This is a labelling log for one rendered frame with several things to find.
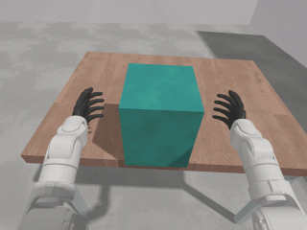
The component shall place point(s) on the left robot forearm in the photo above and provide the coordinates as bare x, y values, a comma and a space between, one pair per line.
56, 183

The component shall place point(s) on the carton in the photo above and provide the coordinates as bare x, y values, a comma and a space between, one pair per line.
160, 115

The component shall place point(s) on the right robot forearm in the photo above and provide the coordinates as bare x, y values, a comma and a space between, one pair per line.
267, 185

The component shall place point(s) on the robot right upper arm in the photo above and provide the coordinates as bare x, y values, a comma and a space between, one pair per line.
278, 218

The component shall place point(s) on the robot left upper arm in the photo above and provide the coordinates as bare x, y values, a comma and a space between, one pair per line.
49, 219

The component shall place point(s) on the table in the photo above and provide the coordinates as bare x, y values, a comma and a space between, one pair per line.
212, 152

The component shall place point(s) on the robot right hand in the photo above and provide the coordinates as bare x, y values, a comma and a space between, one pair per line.
235, 107

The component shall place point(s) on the robot left hand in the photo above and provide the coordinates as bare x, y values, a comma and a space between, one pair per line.
83, 103

